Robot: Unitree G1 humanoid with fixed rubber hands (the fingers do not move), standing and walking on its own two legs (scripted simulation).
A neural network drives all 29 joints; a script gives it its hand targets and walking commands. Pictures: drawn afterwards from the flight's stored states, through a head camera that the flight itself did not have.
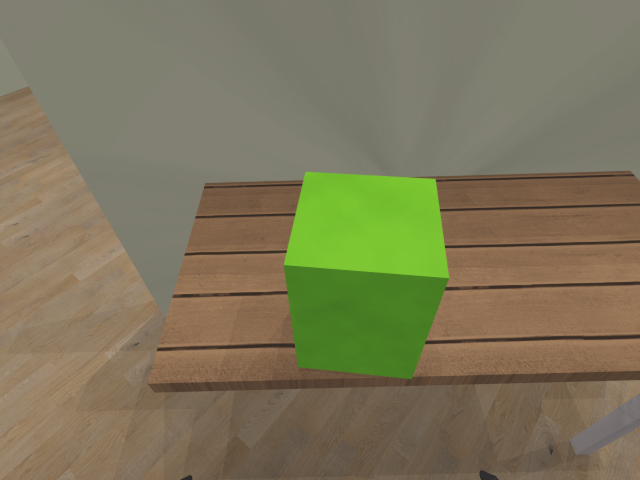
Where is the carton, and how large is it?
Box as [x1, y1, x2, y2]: [284, 172, 448, 378]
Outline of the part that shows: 305,172 284,262 284,270 298,366 411,378 448,279 435,179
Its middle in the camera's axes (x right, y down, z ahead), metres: +0.07 +0.06 +0.59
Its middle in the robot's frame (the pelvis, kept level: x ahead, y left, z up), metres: +0.42 -0.04 +0.00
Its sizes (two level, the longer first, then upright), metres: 0.186 0.177 0.267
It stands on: a table, 0.63 m high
